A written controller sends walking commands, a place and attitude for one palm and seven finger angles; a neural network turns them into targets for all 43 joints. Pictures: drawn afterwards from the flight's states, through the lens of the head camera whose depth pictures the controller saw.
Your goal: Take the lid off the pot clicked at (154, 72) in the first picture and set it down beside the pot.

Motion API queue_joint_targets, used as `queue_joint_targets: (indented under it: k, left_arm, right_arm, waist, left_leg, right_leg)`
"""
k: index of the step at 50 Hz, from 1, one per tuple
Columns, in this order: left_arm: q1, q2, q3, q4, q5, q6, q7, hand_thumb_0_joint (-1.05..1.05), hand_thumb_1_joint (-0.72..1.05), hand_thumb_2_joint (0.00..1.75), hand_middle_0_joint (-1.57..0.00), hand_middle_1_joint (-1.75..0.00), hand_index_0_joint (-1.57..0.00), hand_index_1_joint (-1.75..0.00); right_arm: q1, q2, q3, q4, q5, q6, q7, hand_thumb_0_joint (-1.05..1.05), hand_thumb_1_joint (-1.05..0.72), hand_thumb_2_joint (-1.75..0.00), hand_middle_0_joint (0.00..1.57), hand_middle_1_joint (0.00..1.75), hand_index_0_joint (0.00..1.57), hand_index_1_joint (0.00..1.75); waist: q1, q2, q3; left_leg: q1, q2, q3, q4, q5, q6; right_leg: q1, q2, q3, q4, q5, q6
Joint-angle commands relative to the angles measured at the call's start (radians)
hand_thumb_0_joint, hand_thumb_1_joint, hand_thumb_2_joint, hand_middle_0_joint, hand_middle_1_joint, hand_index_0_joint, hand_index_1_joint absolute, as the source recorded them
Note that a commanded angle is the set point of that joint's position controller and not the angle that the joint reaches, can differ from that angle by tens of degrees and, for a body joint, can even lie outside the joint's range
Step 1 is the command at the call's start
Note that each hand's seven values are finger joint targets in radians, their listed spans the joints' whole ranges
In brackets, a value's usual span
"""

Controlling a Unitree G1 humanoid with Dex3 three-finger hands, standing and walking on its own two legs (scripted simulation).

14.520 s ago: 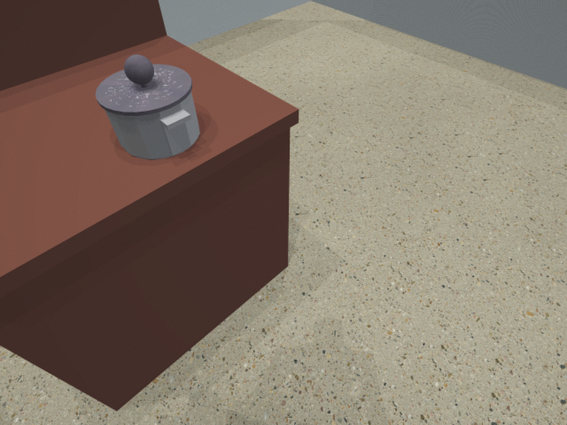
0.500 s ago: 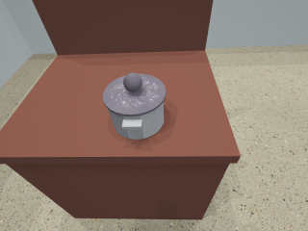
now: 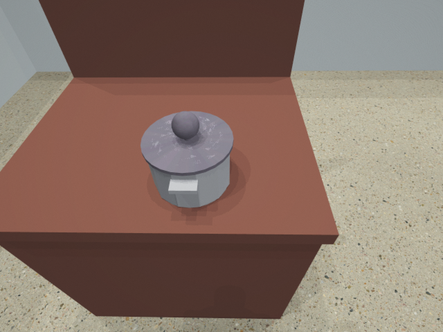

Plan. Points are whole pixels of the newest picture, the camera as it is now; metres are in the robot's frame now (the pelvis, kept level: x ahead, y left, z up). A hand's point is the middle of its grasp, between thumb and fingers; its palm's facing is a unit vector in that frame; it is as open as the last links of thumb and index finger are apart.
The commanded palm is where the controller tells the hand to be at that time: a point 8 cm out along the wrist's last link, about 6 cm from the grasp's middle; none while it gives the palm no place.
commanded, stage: look again from close up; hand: left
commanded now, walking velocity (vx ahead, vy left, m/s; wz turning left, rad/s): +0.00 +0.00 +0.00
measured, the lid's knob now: (185, 125) +0.45 +0.10 +0.15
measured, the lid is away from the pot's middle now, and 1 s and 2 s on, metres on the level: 0.00 0.00 0.00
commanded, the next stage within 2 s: shuffle to correct the standing spot in 1.04 s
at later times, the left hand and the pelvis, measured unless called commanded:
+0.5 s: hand out of the picture +0.06 +0.15 -0.17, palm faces +0.03 -0.98 -0.19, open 7.3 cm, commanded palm none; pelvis +0.07 -0.01 +0.00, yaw +0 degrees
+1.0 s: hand out of the picture +0.08 +0.15 -0.17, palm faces +0.03 -0.98 -0.20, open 7.3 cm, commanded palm none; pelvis +0.09 -0.02 +0.01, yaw +0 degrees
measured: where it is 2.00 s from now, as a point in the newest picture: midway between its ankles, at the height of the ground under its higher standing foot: outside the picture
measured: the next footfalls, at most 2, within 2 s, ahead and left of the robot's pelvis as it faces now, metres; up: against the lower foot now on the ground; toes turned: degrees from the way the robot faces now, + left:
none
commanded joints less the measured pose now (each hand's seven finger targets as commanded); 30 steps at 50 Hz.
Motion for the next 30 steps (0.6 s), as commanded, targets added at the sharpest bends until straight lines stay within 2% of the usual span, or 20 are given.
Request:
queue_joint_targets:
  k: [1,4,5,6,8,10,13,18,20,23,25,28,30]
  left_arm:
    - [0.051,0.106,0.021,-0.039,0.003,-0.023,0.004,0.00,0.90,0.90,-0.20,-0.30,-0.20,-0.30]
    - [0.056,0.099,0.017,-0.031,-0.002,-0.031,0.003,0.00,0.90,0.90,-0.20,-0.30,-0.20,-0.30]
    - [0.057,0.096,0.016,-0.032,-0.001,-0.032,0.005,0.00,0.90,0.90,-0.20,-0.30,-0.20,-0.30]
    - [0.051,0.101,0.017,-0.034,-0.001,-0.031,0.007,0.00,0.90,0.90,-0.20,-0.30,-0.20,-0.30]
    - [0.050,0.093,0.015,-0.025,-0.001,-0.033,0.009,0.00,0.90,0.90,-0.20,-0.30,-0.20,-0.30]
    - [0.062,0.084,0.011,-0.016,-0.001,-0.036,0.010,0.00,0.90,0.90,-0.20,-0.30,-0.20,-0.30]
    - [0.068,0.078,0.008,-0.005,-0.005,-0.043,0.015,0.00,0.90,0.90,-0.20,-0.30,-0.20,-0.30]
    - [0.067,0.081,0.007,0.007,-0.008,-0.047,0.021,0.00,0.90,0.90,-0.20,-0.30,-0.20,-0.30]
    - [0.062,0.081,0.006,0.011,-0.009,-0.045,0.022,0.00,0.90,0.90,-0.20,-0.30,-0.20,-0.30]
    - [0.058,0.081,0.005,0.015,-0.010,-0.045,0.023,0.00,0.90,0.90,-0.20,-0.30,-0.20,-0.30]
    - [0.055,0.085,0.004,0.017,-0.011,-0.043,0.023,0.00,0.90,0.90,-0.20,-0.30,-0.20,-0.30]
    - [0.052,0.091,0.003,0.019,-0.013,-0.046,0.023,0.00,0.90,0.90,-0.20,-0.30,-0.20,-0.30]
    - [0.048,0.096,0.004,0.016,-0.013,-0.046,0.023,0.00,0.90,0.90,-0.20,-0.30,-0.20,-0.30]
  right_arm:
    - [0.058,-0.077,-0.020,-0.026,0.000,-0.021,-0.005,0.00,-0.90,-0.90,0.20,0.30,0.20,0.30]
    - [0.067,-0.061,-0.016,-0.017,0.003,-0.029,-0.009,0.00,-0.90,-0.90,0.20,0.30,0.20,0.30]
    - [0.067,-0.067,-0.017,-0.017,0.003,-0.033,-0.009,0.00,-0.90,-0.90,0.20,0.30,0.20,0.30]
    - [0.068,-0.063,-0.015,-0.013,0.003,-0.033,-0.008,0.00,-0.90,-0.90,0.20,0.30,0.20,0.30]
    - [0.064,-0.058,-0.012,-0.007,0.004,-0.036,-0.009,0.00,-0.90,-0.90,0.20,0.30,0.20,0.30]
    - [0.061,-0.055,-0.010,0.000,0.006,-0.041,-0.012,0.00,-0.90,-0.90,0.20,0.30,0.20,0.30]
    - [0.069,-0.052,-0.006,0.013,0.009,-0.051,-0.017,0.00,-0.90,-0.90,0.20,0.30,0.20,0.30]
    - [0.066,-0.053,-0.003,0.037,0.010,-0.055,-0.026,0.00,-0.90,-0.90,0.20,0.30,0.20,0.30]
    - [0.052,-0.056,-0.002,0.045,0.011,-0.051,-0.028,0.00,-0.90,-0.90,0.20,0.30,0.20,0.30]
    - [0.053,-0.053,0.000,0.056,0.010,-0.050,-0.029,0.00,-0.90,-0.90,0.20,0.30,0.20,0.30]
    - [0.043,-0.057,0.001,0.059,0.010,-0.047,-0.029,0.00,-0.90,-0.90,0.20,0.30,0.20,0.30]
    - [0.042,-0.059,0.002,0.068,0.010,-0.049,-0.029,0.00,-0.90,-0.90,0.20,0.30,0.20,0.30]
    - [0.035,-0.065,0.002,0.071,0.011,-0.047,-0.029,0.00,-0.90,-0.90,0.20,0.30,0.20,0.30]
  waist:
    - [-0.003,-0.051,0.114]
    - [-0.003,-0.062,0.074]
    - [-0.004,-0.035,0.061]
    - [-0.005,-0.022,0.068]
    - [-0.003,-0.022,0.092]
    - [0.002,-0.019,0.082]
    - [0.001,-0.031,0.022]
    - [0.001,-0.004,-0.013]
    - [0.003,-0.023,0.024]
    - [0.001,-0.020,0.026]
    - [0.003,-0.036,0.053]
    - [0.000,-0.017,0.017]
    - [0.001,-0.034,0.029]
  left_leg:
    - [-0.050,0.088,-0.134,-0.140,-0.244,0.006]
    - [-0.012,0.095,-0.127,-0.132,-0.176,0.006]
    - [-0.008,0.096,-0.127,-0.133,-0.171,0.005]
    - [-0.016,0.099,-0.134,-0.144,-0.192,0.004]
    - [-0.015,0.104,-0.139,-0.145,-0.155,0.005]
    - [0.000,0.108,-0.135,-0.141,-0.080,0.007]
    - [0.066,0.114,-0.115,-0.110,0.099,0.007]
    - [0.130,0.126,-0.102,-0.086,0.271,0.001]
    - [0.120,0.129,-0.102,-0.088,0.273,0.000]
    - [0.133,0.129,-0.103,-0.099,0.269,-0.002]
    - [0.121,0.129,-0.103,-0.103,0.247,-0.003]
    - [0.159,0.132,-0.098,-0.106,0.273,-0.004]
    - [0.148,0.131,-0.098,-0.109,0.259,-0.006]
  right_leg:
    - [-0.086,-0.074,0.130,-0.165,-0.269,-0.052]
    - [-0.048,-0.075,0.122,-0.167,-0.200,-0.054]
    - [-0.040,-0.080,0.122,-0.164,-0.187,-0.053]
    - [-0.042,-0.078,0.122,-0.162,-0.194,-0.052]
    - [-0.041,-0.073,0.111,-0.150,-0.130,-0.051]
    - [-0.007,-0.074,0.103,-0.139,-0.032,-0.052]
    - [0.049,-0.082,0.092,-0.109,0.138,-0.049]
    - [0.098,-0.090,0.086,-0.085,0.293,-0.051]
    - [0.094,-0.092,0.083,-0.092,0.309,-0.051]
    - [0.105,-0.093,0.086,-0.099,0.311,-0.053]
    - [0.103,-0.095,0.085,-0.110,0.306,-0.051]
    - [0.124,-0.099,0.089,-0.113,0.338,-0.053]
    - [0.134,-0.101,0.091,-0.121,0.355,-0.053]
